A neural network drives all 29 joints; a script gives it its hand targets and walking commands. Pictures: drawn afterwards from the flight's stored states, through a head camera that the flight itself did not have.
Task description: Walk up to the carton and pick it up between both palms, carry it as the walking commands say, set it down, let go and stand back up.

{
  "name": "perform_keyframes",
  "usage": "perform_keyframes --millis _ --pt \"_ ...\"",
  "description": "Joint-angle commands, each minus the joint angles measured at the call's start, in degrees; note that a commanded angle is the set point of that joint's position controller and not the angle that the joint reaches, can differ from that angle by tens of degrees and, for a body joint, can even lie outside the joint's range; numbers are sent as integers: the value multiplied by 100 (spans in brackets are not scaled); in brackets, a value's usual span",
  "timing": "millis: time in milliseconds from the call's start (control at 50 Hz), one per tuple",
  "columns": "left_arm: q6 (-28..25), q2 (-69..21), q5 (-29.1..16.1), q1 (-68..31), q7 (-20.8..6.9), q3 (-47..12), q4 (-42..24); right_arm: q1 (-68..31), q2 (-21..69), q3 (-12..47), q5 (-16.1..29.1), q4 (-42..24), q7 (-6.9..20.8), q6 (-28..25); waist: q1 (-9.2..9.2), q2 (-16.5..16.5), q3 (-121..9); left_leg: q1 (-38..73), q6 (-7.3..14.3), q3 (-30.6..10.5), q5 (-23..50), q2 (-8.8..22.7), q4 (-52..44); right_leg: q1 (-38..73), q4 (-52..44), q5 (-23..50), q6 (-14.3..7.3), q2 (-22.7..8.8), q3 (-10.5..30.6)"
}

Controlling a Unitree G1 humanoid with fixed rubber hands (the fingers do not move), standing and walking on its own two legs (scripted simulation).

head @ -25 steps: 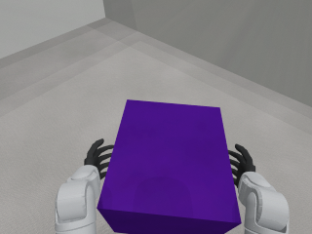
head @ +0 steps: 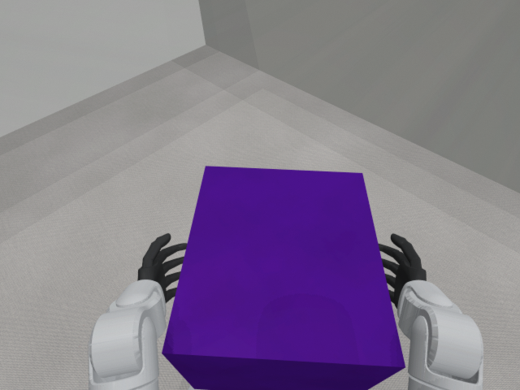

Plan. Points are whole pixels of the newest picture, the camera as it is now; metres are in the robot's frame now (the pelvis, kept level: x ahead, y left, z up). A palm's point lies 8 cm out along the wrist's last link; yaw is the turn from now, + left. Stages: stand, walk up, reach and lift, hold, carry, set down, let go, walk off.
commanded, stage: carry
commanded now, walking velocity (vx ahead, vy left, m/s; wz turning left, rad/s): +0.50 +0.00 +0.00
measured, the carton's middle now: (278, 280) +0.29 +0.00 -0.02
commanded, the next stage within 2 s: none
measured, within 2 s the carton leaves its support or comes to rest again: neither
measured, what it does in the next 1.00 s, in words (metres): walks ahead: left foot, then right foot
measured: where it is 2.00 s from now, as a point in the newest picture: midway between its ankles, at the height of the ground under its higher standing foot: (284, 297)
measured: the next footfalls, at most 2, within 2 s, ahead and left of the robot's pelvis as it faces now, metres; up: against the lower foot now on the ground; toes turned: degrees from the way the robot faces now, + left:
left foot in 0.26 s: +0.38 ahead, +0.14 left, +0.00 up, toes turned +12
right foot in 0.64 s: +0.53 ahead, -0.07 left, +0.00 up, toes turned -12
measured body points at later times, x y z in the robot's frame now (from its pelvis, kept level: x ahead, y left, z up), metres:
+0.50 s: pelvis +0.33 +0.05 +0.00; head +0.36 +0.07 +0.45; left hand +0.60 +0.21 +0.05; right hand +0.57 -0.14 +0.05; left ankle +0.34 +0.13 -0.75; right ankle +0.32 -0.07 -0.70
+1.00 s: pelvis +0.49 +0.03 +0.00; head +0.53 +0.04 +0.45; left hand +0.78 +0.18 +0.06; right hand +0.75 -0.17 +0.07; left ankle +0.35 +0.14 -0.72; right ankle +0.49 -0.06 -0.74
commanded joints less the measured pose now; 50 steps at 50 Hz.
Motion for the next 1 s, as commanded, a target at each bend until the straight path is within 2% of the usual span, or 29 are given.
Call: perform_keyframes --millis 0,60,160,200,220,240,260,280,300,320,340,360,380,400,460,520,560,580,600,620,640,660,680,720,740,780,840,900,980 --pt "-123 -4400 -2427 -2826 -1324 -4566 -684 -2526 4641 4672 2323 -812 1169 -85 -70 -715 -1369 -496 -32 90 654 161 -764 1668 -962 1306 -371 -1556 1186" --pt "-77 -4215 -2349 -2591 -1320 -4483 -578 -2349 4525 4707 2269 -785 1120 -6 -38 -830 -1049 -427 -3 385 1159 76 -1501 1726 -857 1822 -237 -1350 781" --pt "8 -4089 -2255 -2538 -1277 -4458 -536 -2442 4468 4806 2378 -765 1186 140 21 -950 -691 0 77 903 1535 -173 -2538 1819 -525 2378 -152 -1230 441" --pt "40 -4038 -2239 -2601 -1255 -4482 -550 -2504 4428 4798 2429 -690 1219 184 23 -946 -940 730 120 1112 1579 -374 -2880 1826 142 3208 -48 -1154 288" --pt "66 -4000 -2225 -2649 -1251 -4505 -546 -2421 4401 4772 2429 -570 1226 193 -68 -838 -1292 1615 178 1263 1432 -599 -3090 1610 890 3391 77 -1013 119" --pt "90 -3928 -2199 -2706 -1254 -4517 -559 -2417 4361 4731 2442 -543 1237 200 -212 -661 -1732 2859 242 1285 1102 -659 -3130 1062 1893 2955 269 -899 -18" --pt "111 -3848 -2176 -2778 -1266 -4505 -551 -2382 4327 4675 2435 -582 1264 217 -342 -57 -2082 4146 531 -350 131 387 -3228 -303 3351 1559 507 -740 152" --pt "156 -3936 -2222 -2944 -1260 -4569 -625 -2349 4251 4537 2394 -426 1262 193 -331 1520 -2544 5269 1357 -3044 -25 1862 -4084 -1986 5058 -1332 701 253 470" --pt "157 -4011 -2236 -2972 -1294 -4518 -457 -2410 4299 4467 2395 -559 1253 180 -325 1258 -2493 5092 1401 -3233 571 2041 -4377 -2515 5976 -1740 594 27 1243" --pt "133 -4210 -2295 -2964 -1314 -4542 -332 -2345 4384 4361 2316 -478 1256 136 -317 892 -2358 4721 1344 -2524 1793 1898 -4204 -2635 6182 -1547 513 -179 1486" --pt "82 -4412 -2354 -3017 -1343 -4507 -278 -2581 4571 4408 2401 -583 1272 76 -268 284 -2236 4355 1189 -1784 2763 1674 -4124 -2454 5940 -1169 519 -416 1555" --pt "37 -4519 -2312 -3070 -1346 -4430 -195 -2648 4683 4482 2464 -506 1283 17 -257 87 -2031 3958 969 -1127 2987 1483 -4194 -2267 5466 -974 563 -549 1479" --pt "-27 -4629 -2285 -3068 -1333 -4412 -176 -2634 4806 4510 2513 -466 1307 -35 -240 211 -2008 3790 774 -658 2836 1275 -4264 -1978 4825 -879 595 -622 1416" --pt "-90 -4684 -2256 -3074 -1305 -4410 -243 -2679 4821 4551 2543 -541 1318 -95 -240 330 -1881 3574 697 -353 2802 1123 -4302 -1756 4227 -840 604 -565 1288" --pt "-163 -4605 -2115 -2930 -1215 -4449 -429 -2640 4671 4672 2557 -808 1339 -160 -244 546 -1703 3266 772 224 3225 925 -4287 -1203 2703 -696 612 -354 963" --pt "-125 -4404 -2014 -2733 -1125 -4498 -650 -2452 4443 4658 2520 -1000 1369 -105 -300 858 -1743 3583 764 469 4042 807 -3914 -1033 1675 -47 651 -139 672" --pt "-60 -4268 -2027 -2599 -1107 -4525 -665 -2336 4280 4599 2461 -1023 1374 -25 -291 869 -1750 3657 614 588 4038 687 -3580 -794 1126 622 635 -81 542" --pt "-13 -4206 -2010 -2520 -1119 -4494 -584 -2289 4209 4588 2404 -948 1368 29 -244 673 -1758 3564 458 713 3669 548 -3325 -443 631 1194 625 -68 435" --pt "29 -4140 -1998 -2519 -1140 -4456 -537 -2268 4147 4578 2345 -874 1361 72 -212 426 -1741 3288 238 749 3132 437 -3123 50 211 1896 594 -212 461" --pt "75 -4047 -1985 -2560 -1167 -4399 -474 -2291 4107 4565 2293 -781 1344 108 -223 197 -1803 2845 58 664 2331 396 -2947 636 324 2667 490 -602 771" --pt "92 -3970 -1980 -2679 -1197 -4396 -395 -2434 4053 4611 2278 -718 1320 164 -245 -273 -1859 2362 -47 563 1276 183 -2680 1138 658 3978 188 -1058 1289" --pt "99 -4037 -1966 -2532 -1221 -4339 -208 -2539 4097 4722 2314 -694 1318 227 -194 -769 -2034 2023 -106 263 432 126 -2479 1614 810 4496 -198 -1384 1796" --pt "121 -4096 -1978 -2506 -1238 -4309 -67 -2592 4145 4742 2334 -629 1322 269 -202 -989 -2024 1843 -133 143 -176 111 -2456 1663 716 4581 -342 -1514 1978" --pt "127 -4236 -2046 -2731 -1239 -4336 -65 -2744 4346 4747 2460 -526 1341 273 -216 -727 -1978 1855 -157 86 -71 104 -2762 1622 870 5310 -331 -1441 1704" --pt "128 -4331 -2096 -2824 -1233 -4347 -99 -2779 4448 4715 2489 -516 1345 262 -232 -713 -1964 1985 -171 163 187 45 -3034 1578 1049 5905 -242 -1338 1490" --pt "153 -4327 -2155 -2892 -1221 -4347 -118 -2752 4529 4579 2469 -451 1329 261 -221 -910 -2052 2185 -273 409 1143 -98 -2967 1466 1355 6501 -161 -1044 1329" --pt "136 -4411 -2283 -3082 -1222 -4477 -372 -2623 4634 4498 2479 -577 1275 217 -211 -745 -2256 2015 -380 632 2002 -134 -2653 1516 1659 6218 -151 -703 1321" --pt "117 -4428 -2304 -3127 -1216 -4558 -532 -2586 4608 4454 2473 -722 1229 170 -168 -380 -2162 2000 -420 797 2545 -138 -2766 1388 1578 5179 -148 -390 1210" --pt "89 -4342 -2260 -3020 -1163 -4686 -701 -2468 4507 4478 2491 -867 1221 128 -128 184 -2032 2632 -314 875 4298 154 -2340 736 1186 3507 6 82 812"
